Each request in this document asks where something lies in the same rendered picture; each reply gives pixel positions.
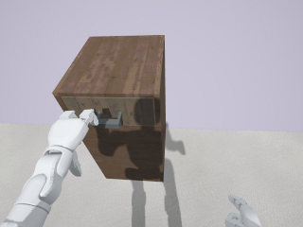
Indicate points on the drawer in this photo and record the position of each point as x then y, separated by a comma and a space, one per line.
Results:
139, 111

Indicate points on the cabinet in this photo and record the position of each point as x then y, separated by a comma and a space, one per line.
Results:
122, 66

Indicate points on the robot left forearm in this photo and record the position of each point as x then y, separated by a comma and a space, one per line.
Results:
41, 189

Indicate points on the right robot hand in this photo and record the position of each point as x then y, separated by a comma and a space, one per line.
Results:
247, 216

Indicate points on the left robot hand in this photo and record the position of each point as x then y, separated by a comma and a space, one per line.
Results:
69, 131

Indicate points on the handle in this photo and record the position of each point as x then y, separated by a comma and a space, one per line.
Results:
108, 123

